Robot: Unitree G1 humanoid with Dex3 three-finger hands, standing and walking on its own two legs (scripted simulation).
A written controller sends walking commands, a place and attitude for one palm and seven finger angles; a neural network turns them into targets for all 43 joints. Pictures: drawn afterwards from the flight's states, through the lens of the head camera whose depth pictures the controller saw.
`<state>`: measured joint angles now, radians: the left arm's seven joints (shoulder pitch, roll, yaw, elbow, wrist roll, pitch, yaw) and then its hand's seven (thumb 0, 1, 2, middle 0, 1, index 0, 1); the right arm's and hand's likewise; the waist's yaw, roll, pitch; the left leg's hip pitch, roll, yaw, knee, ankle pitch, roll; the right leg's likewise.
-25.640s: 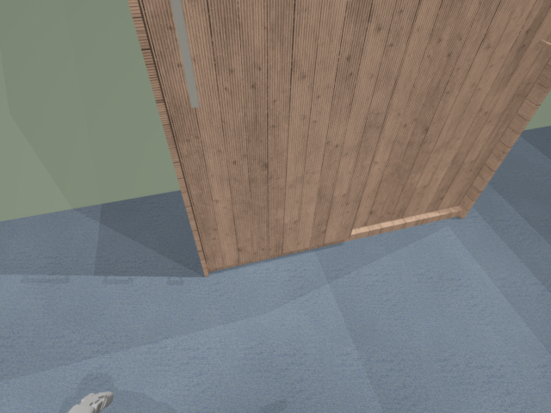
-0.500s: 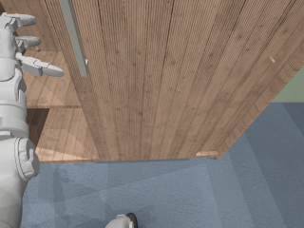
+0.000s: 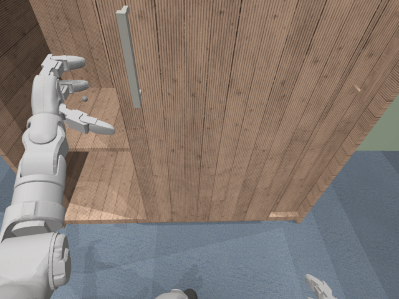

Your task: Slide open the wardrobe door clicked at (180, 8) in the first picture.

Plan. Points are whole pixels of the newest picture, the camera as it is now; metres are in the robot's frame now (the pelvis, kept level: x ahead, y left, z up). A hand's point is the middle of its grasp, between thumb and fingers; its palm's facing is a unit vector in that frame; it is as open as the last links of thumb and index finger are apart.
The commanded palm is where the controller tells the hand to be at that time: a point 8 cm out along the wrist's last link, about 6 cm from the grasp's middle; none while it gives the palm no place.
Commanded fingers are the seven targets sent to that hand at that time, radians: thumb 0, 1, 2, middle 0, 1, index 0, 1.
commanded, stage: slip the hand off the handle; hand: left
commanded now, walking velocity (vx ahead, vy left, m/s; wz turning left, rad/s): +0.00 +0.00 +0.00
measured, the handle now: (132, 61) +0.59 +0.20 +0.19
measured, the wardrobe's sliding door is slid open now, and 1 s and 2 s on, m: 0.43 0.43 0.43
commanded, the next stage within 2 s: relax the arm and regain balance in 0.32 s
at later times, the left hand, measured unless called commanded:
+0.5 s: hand (58, 209) +0.22 +0.23 +0.15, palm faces +0.26 -0.94 -0.21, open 15.0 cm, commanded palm none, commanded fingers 0.00 -0.50 0.30 -0.15 -0.30 -0.15 -0.30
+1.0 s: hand out of the picture -0.60 +0.24 -0.20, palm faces +0.09 -0.80 -0.59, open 16.4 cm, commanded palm none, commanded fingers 0.00 -0.50 0.30 -0.15 -0.30 -0.15 -0.30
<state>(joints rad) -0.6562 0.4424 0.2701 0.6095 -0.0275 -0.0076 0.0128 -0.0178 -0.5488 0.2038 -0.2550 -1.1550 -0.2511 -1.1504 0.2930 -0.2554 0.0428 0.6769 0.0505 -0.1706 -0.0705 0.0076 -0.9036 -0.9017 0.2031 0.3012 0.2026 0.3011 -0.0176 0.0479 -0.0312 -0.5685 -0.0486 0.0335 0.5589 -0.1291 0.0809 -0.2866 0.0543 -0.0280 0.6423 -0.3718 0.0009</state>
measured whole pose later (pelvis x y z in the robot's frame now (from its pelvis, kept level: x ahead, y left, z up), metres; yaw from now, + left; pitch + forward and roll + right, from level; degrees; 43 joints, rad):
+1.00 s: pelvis -0.70 -0.03 -0.12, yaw -7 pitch -16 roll +9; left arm 0.25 0.29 0.03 0.89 0.02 0.24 0.11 -0.01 -0.51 0.23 -0.16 -0.31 -0.16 -0.30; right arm 0.45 -0.36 -0.04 0.93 0.00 0.15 -0.02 0.01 -0.93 -0.90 0.20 0.30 0.20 0.30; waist -0.01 0.08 0.02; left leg -0.46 0.03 0.20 1.32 -0.57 0.00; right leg -0.89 0.11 0.15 2.35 -0.39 0.06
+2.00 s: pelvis -1.79 -0.27 +0.00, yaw +2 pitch -5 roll +2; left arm 0.41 0.27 0.02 0.97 0.04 0.12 0.03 -0.12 -0.56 0.27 -0.16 -0.30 -0.15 -0.30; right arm 0.44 -0.19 -0.05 1.02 -0.01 0.10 -0.03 0.00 -0.91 -0.90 0.20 0.30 0.20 0.30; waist 0.03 -0.09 0.02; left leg -0.13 -0.06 0.15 0.66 -0.45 0.08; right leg -0.64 0.06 0.11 1.33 -0.29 0.09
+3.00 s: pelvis -2.14 -0.32 +0.02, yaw +1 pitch +0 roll +1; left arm 0.37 0.11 -0.01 1.12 0.03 0.02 0.02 -0.01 -0.48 0.31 -0.15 -0.30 -0.15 -0.30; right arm 0.17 -0.20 -0.04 1.03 0.00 0.02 -0.01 0.00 -0.92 -0.90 0.20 0.30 0.20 0.30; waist 0.02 0.02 0.03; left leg -0.36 0.00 -0.02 0.78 -0.30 0.02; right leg -0.31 0.01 0.02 0.53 -0.23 -0.03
